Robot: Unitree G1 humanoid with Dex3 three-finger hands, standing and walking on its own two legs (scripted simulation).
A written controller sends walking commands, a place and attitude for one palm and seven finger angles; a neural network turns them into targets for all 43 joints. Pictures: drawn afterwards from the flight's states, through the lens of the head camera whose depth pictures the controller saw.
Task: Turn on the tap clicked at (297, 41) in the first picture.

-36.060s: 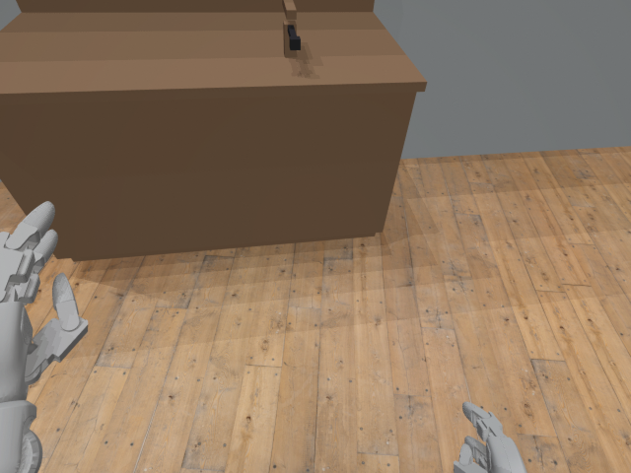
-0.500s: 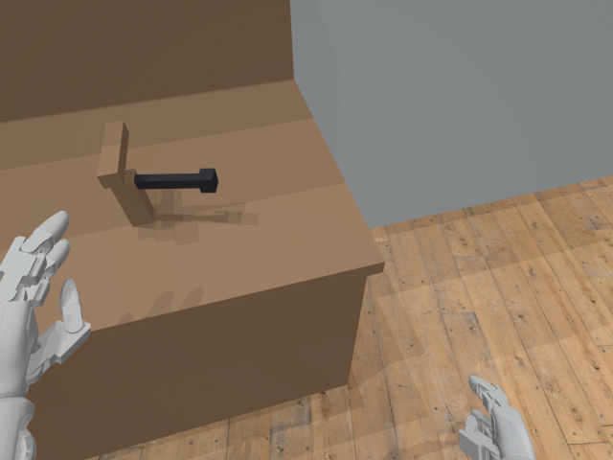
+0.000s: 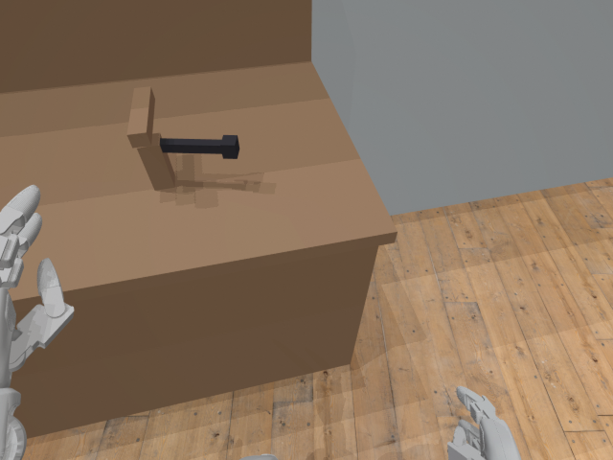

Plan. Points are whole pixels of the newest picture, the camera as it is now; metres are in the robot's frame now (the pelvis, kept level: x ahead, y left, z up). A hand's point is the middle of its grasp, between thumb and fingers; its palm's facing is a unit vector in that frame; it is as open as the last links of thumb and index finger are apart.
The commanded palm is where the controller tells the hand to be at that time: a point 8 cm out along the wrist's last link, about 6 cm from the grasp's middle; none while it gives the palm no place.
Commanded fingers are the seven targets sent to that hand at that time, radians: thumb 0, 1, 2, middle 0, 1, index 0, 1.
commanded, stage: step back with the hand held close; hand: left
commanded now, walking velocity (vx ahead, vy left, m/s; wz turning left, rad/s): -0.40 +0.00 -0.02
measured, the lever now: (230, 147) +0.57 +0.17 +0.09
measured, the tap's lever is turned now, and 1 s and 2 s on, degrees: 75 75 75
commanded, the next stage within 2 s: stop stepping back and stand still in 0.56 s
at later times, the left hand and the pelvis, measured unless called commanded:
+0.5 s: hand (59, 392) +0.14 +0.21 +0.17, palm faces +0.30 -0.89 -0.35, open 7.4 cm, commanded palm +0.08 +0.27 +0.19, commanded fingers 0.00 0.90 0.90 -0.20 -0.30 -0.20 -0.30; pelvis -0.09 +0.00 +0.01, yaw -3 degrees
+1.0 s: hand out of the picture +0.01 +0.23 +0.17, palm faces +0.35 -0.88 -0.32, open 7.4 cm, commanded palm -0.04 +0.28 +0.19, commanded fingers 0.00 0.90 0.90 -0.20 -0.30 -0.20 -0.30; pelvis -0.21 +0.00 +0.01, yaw -2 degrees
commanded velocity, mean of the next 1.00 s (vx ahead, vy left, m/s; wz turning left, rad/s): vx -0.16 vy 0.00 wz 0.00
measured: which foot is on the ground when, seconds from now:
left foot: down 0.00-0.42, up 0.44-0.60, down 0.62-1.00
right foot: down 0.00-0.18, up 0.20-0.36, down 0.38-0.64, up 0.66-0.82, down 0.84-1.00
